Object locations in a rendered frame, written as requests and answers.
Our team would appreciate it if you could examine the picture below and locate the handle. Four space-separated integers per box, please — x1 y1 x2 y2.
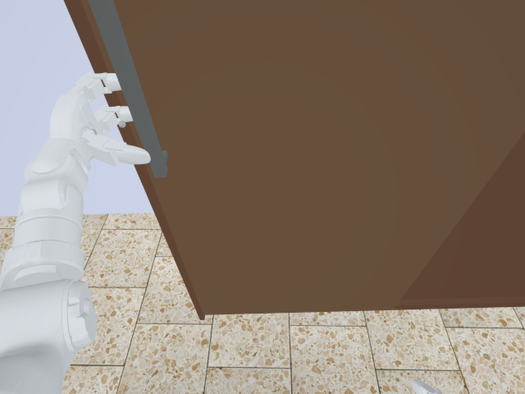
88 0 168 177

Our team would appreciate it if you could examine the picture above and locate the robot left hand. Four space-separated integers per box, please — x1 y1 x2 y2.
49 72 151 167

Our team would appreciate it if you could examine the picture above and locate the robot left upper arm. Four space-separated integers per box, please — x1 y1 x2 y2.
0 278 97 394

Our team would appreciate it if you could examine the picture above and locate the wardrobe door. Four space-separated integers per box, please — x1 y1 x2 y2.
80 0 525 315
401 132 525 300

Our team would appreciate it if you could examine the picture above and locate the robot left forearm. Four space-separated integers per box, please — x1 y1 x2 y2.
0 138 91 292

